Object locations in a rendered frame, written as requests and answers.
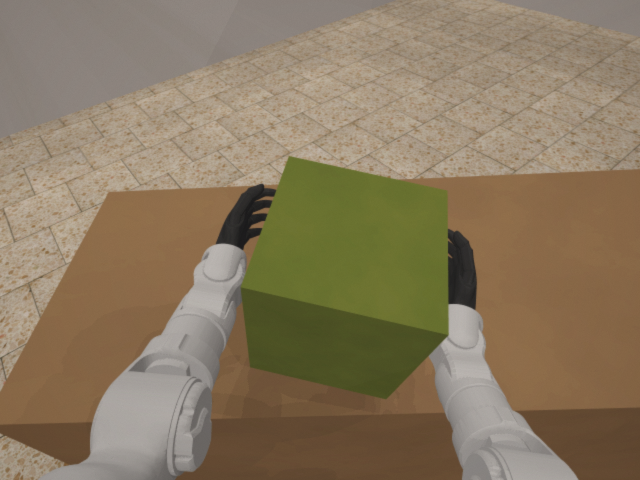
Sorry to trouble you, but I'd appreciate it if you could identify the pedestal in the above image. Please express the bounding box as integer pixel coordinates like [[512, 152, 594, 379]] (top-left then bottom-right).
[[0, 169, 640, 480]]

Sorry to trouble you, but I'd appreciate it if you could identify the left robot upper arm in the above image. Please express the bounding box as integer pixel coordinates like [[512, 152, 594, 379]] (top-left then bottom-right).
[[38, 371, 212, 480]]

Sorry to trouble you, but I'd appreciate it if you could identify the robot left forearm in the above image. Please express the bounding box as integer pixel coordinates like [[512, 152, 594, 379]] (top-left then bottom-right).
[[90, 244, 247, 453]]

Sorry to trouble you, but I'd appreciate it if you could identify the right robot upper arm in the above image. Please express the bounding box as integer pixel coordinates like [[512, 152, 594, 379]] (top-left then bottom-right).
[[462, 446, 578, 480]]

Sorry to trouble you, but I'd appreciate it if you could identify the left robot hand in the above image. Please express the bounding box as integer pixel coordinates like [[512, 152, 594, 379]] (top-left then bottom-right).
[[216, 184, 276, 250]]

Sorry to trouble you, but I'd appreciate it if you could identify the right robot hand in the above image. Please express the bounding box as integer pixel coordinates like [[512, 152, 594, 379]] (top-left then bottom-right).
[[448, 229, 477, 310]]

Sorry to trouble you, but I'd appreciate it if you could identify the carton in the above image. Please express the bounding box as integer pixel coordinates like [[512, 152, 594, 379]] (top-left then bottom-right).
[[241, 156, 449, 399]]

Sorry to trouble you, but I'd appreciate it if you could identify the robot right forearm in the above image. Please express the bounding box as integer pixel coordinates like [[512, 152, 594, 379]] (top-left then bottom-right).
[[429, 304, 578, 479]]

